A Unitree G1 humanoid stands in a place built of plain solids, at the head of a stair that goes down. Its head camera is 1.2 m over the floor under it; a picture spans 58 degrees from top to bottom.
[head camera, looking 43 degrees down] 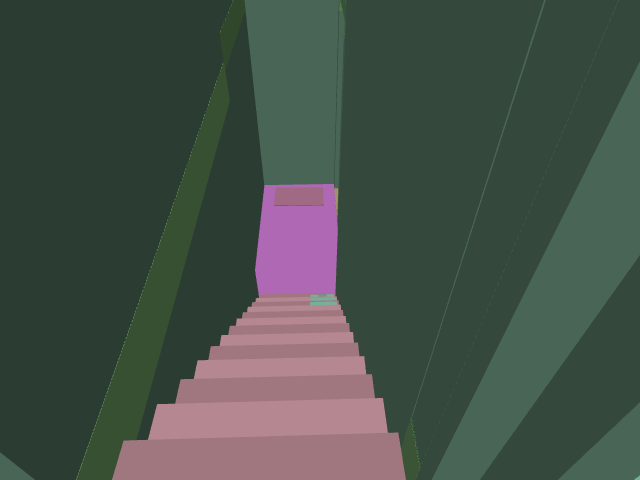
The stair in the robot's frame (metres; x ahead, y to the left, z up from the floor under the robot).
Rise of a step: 0.21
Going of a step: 0.22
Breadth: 0.88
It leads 2 degrees to the left of straight ahead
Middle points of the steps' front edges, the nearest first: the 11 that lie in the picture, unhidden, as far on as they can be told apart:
0.59 0.19 -0.20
0.81 0.19 -0.41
1.03 0.20 -0.61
1.25 0.21 -0.82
1.47 0.21 -1.02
1.69 0.22 -1.23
1.91 0.22 -1.43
2.13 0.23 -1.64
2.35 0.24 -1.84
2.58 0.24 -2.05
2.80 0.25 -2.25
